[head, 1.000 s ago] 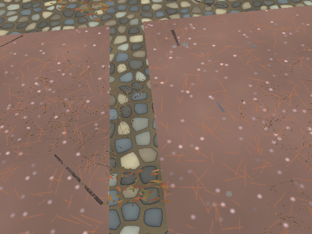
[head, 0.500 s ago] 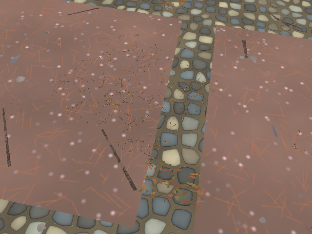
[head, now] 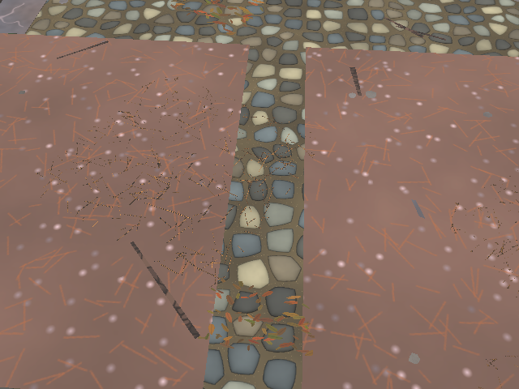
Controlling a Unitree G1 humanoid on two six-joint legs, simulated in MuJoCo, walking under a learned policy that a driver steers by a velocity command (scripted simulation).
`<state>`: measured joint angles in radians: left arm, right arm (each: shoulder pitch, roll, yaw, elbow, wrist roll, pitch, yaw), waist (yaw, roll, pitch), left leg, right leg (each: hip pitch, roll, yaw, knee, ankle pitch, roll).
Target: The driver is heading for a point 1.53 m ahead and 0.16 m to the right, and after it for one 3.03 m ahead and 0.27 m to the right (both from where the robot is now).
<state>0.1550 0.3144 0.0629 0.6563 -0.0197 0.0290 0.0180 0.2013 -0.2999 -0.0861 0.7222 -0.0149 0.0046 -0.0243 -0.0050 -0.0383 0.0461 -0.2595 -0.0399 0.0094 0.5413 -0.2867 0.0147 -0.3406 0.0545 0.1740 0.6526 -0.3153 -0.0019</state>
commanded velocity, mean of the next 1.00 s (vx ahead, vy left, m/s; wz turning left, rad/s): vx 0.10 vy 0.00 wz -0.22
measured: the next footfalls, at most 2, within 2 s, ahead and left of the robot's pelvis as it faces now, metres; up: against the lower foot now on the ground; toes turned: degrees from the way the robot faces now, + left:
right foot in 0.28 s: +0.02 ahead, -0.15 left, +0.00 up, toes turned -11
left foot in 0.72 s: +0.30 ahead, -0.03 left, +0.00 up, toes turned -20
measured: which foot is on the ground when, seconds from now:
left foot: down 0.00-0.26, up 0.28-0.70, down 0.72-1.00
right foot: up 0.00-0.26, down 0.28-0.74, up 0.76-1.00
